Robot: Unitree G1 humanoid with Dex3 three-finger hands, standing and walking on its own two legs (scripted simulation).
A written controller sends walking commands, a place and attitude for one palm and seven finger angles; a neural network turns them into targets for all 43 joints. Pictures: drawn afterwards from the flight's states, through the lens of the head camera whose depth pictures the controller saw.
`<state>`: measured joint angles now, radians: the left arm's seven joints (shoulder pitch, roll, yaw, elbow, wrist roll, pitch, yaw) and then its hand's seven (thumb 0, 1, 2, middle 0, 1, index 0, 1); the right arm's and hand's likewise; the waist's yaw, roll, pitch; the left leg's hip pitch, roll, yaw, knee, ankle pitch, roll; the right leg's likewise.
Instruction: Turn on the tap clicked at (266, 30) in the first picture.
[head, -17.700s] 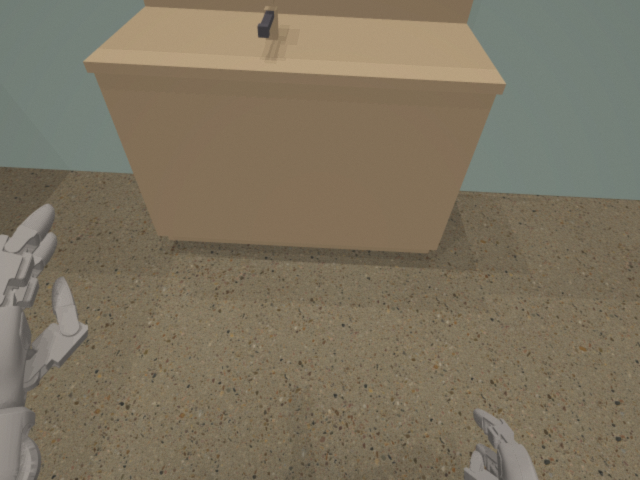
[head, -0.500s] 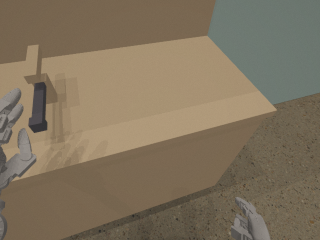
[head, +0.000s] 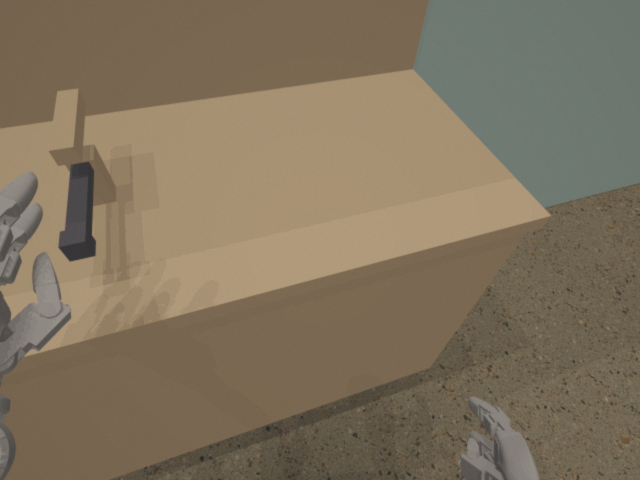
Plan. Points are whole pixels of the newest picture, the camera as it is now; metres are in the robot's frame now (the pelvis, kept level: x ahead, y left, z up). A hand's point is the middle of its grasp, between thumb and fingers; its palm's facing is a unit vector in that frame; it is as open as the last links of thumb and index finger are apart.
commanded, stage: shuffle to correct the standing spot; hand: left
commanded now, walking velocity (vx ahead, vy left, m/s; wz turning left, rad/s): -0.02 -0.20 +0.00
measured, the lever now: (77, 243) +0.35 +0.31 +0.10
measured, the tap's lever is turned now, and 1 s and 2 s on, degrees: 0 0 0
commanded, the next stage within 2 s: come to a stop and stand still in 1.80 s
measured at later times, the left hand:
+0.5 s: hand (69, 307) +0.23 +0.24 +0.17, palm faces +0.32 -0.85 -0.42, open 7.4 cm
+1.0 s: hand (78, 310) +0.23 +0.23 +0.16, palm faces +0.31 -0.86 -0.41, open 7.4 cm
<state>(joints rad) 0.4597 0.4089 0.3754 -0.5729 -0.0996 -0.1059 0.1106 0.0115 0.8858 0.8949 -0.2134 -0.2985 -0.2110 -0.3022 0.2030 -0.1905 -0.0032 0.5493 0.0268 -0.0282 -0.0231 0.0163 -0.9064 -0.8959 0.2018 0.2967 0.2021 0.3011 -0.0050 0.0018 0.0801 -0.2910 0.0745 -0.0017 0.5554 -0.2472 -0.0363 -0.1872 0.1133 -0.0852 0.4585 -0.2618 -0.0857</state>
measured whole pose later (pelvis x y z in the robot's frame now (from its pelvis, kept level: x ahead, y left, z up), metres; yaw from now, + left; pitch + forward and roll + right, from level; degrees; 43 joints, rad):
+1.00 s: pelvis +0.01 +0.00 +0.00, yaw +0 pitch +0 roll -1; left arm 0.50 0.41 0.37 -0.58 -0.11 -0.09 0.11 0.01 0.89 0.89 -0.21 -0.30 -0.21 -0.30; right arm 0.18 -0.20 -0.01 0.53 0.03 -0.01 -0.02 0.02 -0.91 -0.90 0.20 0.30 0.20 0.30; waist -0.01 0.01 0.08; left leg -0.31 0.08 0.00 0.59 -0.27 -0.04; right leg -0.20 0.12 -0.09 0.47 -0.28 -0.11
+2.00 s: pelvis -0.01 +0.00 +0.00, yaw +0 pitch -1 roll +0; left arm 0.32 0.51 0.42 -0.43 -0.06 -0.14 0.04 0.01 0.88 0.89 -0.22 -0.30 -0.22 -0.30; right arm 0.21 -0.18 -0.02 0.58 0.02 -0.09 -0.03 0.01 -0.91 -0.90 0.20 0.30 0.20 0.30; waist 0.07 -0.03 0.08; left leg -0.29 0.07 0.02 0.53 -0.20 -0.03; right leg -0.20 0.10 -0.08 0.47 -0.25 -0.09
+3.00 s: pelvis -0.12 +0.09 +0.00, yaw +2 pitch -5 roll -2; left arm 0.34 0.32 0.33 -0.42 0.00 -0.16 0.10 0.01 0.89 0.90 -0.21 -0.30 -0.21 -0.30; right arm 0.23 -0.19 0.00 0.60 0.00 -0.12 -0.01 0.02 -0.90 -0.90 0.20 0.30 0.20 0.30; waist 0.04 -0.01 0.08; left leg -0.29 -0.04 0.05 0.52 -0.28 0.04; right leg -0.22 0.02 0.02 0.45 -0.22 -0.01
